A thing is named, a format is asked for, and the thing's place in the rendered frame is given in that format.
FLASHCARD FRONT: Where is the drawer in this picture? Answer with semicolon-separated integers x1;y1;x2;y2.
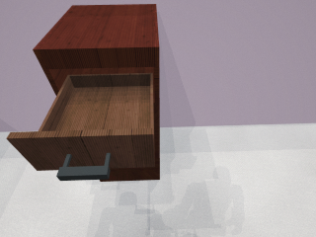
6;73;155;171

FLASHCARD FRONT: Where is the handle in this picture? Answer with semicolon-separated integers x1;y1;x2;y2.
56;153;111;181

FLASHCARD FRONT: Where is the cabinet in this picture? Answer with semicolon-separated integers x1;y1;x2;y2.
33;4;160;182

